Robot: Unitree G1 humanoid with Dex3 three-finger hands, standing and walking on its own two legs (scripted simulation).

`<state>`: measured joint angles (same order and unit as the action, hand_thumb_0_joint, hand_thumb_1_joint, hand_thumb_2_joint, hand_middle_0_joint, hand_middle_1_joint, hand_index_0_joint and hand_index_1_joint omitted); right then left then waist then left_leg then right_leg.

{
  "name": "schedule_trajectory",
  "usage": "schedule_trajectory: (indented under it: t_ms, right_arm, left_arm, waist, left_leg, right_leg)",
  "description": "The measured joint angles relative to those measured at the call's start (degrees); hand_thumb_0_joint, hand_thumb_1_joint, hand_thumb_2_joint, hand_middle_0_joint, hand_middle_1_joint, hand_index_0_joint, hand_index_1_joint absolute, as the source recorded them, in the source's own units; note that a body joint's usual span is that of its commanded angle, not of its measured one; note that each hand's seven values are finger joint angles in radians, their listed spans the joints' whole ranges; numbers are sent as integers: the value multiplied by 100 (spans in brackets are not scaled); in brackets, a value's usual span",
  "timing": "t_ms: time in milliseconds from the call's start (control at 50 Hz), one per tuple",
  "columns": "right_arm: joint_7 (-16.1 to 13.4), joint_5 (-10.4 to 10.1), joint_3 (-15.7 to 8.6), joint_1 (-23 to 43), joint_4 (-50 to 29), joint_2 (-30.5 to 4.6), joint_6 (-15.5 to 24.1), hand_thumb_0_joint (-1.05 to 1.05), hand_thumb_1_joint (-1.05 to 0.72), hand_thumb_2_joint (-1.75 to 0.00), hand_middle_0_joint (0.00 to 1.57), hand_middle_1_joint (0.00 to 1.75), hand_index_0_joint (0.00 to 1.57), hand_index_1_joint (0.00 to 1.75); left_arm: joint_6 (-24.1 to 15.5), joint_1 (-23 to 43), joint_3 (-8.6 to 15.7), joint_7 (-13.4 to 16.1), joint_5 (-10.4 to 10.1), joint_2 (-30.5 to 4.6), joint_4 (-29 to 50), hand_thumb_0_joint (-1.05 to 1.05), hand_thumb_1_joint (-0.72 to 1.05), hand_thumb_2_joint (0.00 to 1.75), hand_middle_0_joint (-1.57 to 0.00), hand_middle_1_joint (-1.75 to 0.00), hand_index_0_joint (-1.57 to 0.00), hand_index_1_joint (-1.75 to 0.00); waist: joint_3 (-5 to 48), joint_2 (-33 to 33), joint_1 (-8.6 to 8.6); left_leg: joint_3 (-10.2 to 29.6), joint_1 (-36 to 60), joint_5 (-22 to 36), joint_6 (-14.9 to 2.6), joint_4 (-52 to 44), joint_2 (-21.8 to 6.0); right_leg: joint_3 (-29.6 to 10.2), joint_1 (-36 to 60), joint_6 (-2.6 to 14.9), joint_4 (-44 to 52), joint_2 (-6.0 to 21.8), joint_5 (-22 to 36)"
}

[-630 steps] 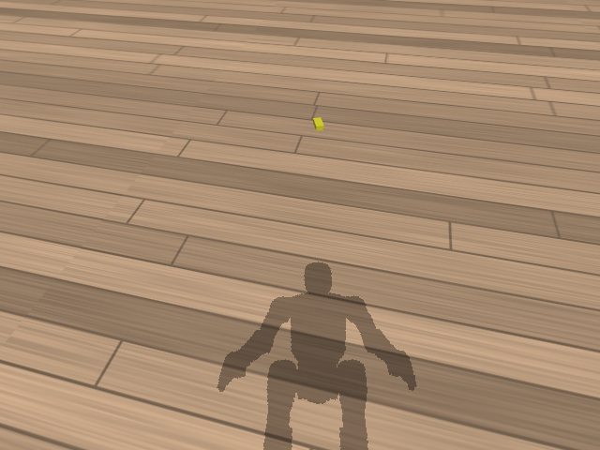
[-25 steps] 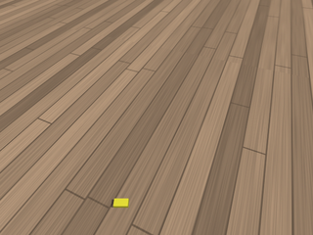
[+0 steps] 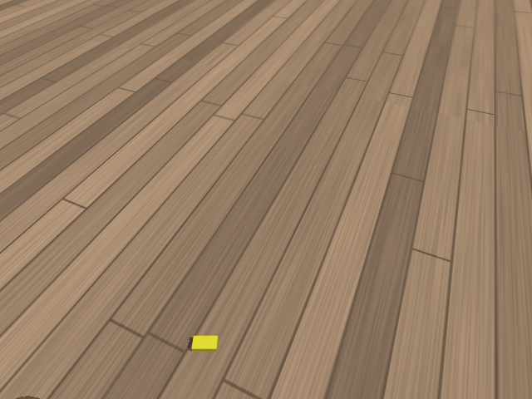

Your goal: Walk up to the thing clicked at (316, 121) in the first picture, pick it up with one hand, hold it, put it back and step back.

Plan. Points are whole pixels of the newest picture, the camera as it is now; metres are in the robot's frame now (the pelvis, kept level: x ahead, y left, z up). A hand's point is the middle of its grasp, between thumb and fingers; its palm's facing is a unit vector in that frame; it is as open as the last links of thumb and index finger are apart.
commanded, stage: stand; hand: left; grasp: from above
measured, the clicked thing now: (205, 343) +0.45 +0.26 -0.77
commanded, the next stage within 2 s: rise first in 0.28 s
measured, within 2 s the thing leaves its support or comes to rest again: neither
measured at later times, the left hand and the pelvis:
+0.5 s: hand out of the picture +0.11 +0.25 -0.16, palm faces +0.04 -0.94 -0.33, open 7.6 cm; pelvis -0.01 +0.00 -0.01, yaw +1 degrees
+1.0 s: hand out of the picture +0.12 +0.27 -0.21, palm faces -0.10 -0.90 -0.42, open 13.1 cm; pelvis -0.02 +0.01 -0.07, yaw +1 degrees
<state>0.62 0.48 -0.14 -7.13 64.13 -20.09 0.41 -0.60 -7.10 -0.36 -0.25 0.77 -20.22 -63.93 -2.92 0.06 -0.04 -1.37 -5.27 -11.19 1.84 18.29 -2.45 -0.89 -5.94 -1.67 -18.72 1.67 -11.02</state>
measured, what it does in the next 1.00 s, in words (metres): lowers itself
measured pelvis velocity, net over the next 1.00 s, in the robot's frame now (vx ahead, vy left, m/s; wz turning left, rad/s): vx -0.02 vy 0.01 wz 0.02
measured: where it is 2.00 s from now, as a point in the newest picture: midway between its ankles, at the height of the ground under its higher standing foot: outside the picture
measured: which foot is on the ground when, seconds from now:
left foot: down 0.00-1.00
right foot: down 0.00-1.00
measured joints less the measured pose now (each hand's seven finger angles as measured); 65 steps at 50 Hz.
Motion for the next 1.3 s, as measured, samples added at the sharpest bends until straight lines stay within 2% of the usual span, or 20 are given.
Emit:
schedule_trajectory:
  t_ms: [400, 460, 500, 540, 620, 760, 880, 980, 1120, 1220, 1300]
  right_arm:
    - [-3, 0, -13, 28, -11, 16, -1, 0, -91, -90, 20, 30, 20, 30]
    - [-146, -238, -1, -262, -734, 62, 95, 0, -91, -90, 20, 30, 20, 30]
    - [-191, -287, -23, -355, -1102, 157, 158, 0, -91, -90, 20, 30, 20, 30]
    - [-194, -242, -70, -391, -1383, 293, 192, 0, -90, -90, 20, 30, 20, 30]
    - [-146, -197, -148, -533, -1853, 529, 218, 0, -89, -89, 20, 30, 20, 30]
    - [-67, -209, -140, -721, -2391, 648, 222, 1, -88, -89, 20, 30, 20, 30]
    - [-67, -164, -194, -725, -2674, 635, 405, 1, -89, -89, 20, 30, 20, 30]
    - [-111, -142, -228, -611, -2874, 637, 517, 1, -90, -90, 20, 30, 20, 30]
    - [-142, -110, -195, -461, -3128, 660, 657, 1, -92, -90, 20, 30, 20, 30]
    - [-158, -87, -162, -399, -3288, 676, 767, 1, -93, -91, 20, 30, 20, 30]
    - [-150, -61, -140, -337, -3367, 660, 869, 1, -94, -91, 20, 30, 20, 30]
  left_arm:
    - [-3, 5, -3, 8, -2, 2, 9, 0, 90, 90, -20, -30, -20, -30]
    - [-73, 171, 182, 77, -101, 119, 298, 1, 86, 89, -22, -33, -22, -34]
    - [-106, 532, 383, 33, 16, 172, 207, 1, 80, 89, -23, -38, -23, -39]
    - [-92, 868, 579, -79, 242, 141, 112, 1, 72, 88, -24, -44, -24, -46]
    - [32, 965, 839, -179, 613, 93, 495, 0, 50, 84, -26, -59, -26, -60]
    - [657, 515, 817, -110, 867, 172, 1321, 0, 3, 82, -28, -76, -28, -77]
    - [840, 89, 833, -104, 1037, 225, 2079, 0, -24, 84, -28, -82, -27, -84]
    - [947, -248, 822, -104, 1179, 241, 2787, 0, -36, 86, -27, -85, -26, -87]
    - [1247, -673, 739, -104, 1324, 211, 3618, 0, -42, 87, -26, -87, -24, -89]
    - [1357, -820, 718, -68, 1413, 170, 3971, 0, -42, 86, -27, -88, -25, -90]
    - [1264, -699, 696, -53, 1612, 80, 3948, 0, -42, 85, -28, -87, -26, -89]
  waist:
    - [18, 14, 5]
    - [32, -6, -18]
    - [26, -5, -23]
    - [68, 30, -45]
    - [214, 79, -88]
    - [468, -13, -169]
    - [679, -32, -122]
    - [777, -29, -92]
    - [905, -46, -104]
    - [984, -62, -122]
    - [1060, -59, -136]
  left_leg:
    - [5, 24, -6, -10, -4, 15]
    - [100, -436, -122, -30, 387, 40]
    - [151, -816, -207, -31, 698, 41]
    - [173, -1233, -309, -21, 1040, 31]
    - [148, -1829, -541, -17, 1611, 13]
    - [159, -2442, -873, -55, 2294, 28]
    - [208, -3257, -1307, -71, 3236, 42]
    - [259, -3819, -1602, -74, 3889, 33]
    - [335, -4389, -1855, -64, 4460, 14]
    - [392, -4802, -2007, -60, 4841, 13]
    - [426, -5258, -2134, -54, 5227, 22]
  right_leg:
    - [6, 30, -11, 9, 17, -6]
    - [85, -366, -13, -332, 43, -129]
    - [122, -710, -6, -606, 44, -212]
    - [127, -1119, -1, -938, 35, -314]
    - [75, -1734, 3, -1510, 18, -528]
    - [58, -2312, -39, -2121, 35, -822]
    - [65, -3097, -71, -3032, 51, -1250]
    - [85, -3630, -79, -3647, 41, -1535]
    - [132, -4157, -76, -4165, 19, -1775]
    - [169, -4541, -76, -4522, 14, -1928]
    - [180, -4988, -72, -4909, 18, -2064]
